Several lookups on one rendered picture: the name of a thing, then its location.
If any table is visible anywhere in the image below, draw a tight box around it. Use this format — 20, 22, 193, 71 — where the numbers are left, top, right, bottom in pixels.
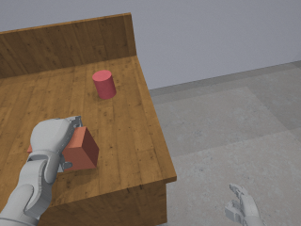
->
0, 12, 177, 226

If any robot left forearm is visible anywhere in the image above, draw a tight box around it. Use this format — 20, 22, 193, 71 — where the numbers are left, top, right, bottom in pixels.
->
0, 150, 61, 226

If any right robot hand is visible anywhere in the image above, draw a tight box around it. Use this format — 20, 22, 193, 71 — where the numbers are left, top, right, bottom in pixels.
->
225, 183, 261, 225

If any sponge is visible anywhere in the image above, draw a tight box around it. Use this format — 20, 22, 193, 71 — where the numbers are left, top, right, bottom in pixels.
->
27, 126, 100, 171

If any left robot hand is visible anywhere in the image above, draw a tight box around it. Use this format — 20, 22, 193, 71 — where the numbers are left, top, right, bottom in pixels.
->
30, 116, 84, 172

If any robot right forearm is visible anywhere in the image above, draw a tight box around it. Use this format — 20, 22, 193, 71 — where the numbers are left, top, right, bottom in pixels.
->
243, 215, 267, 226

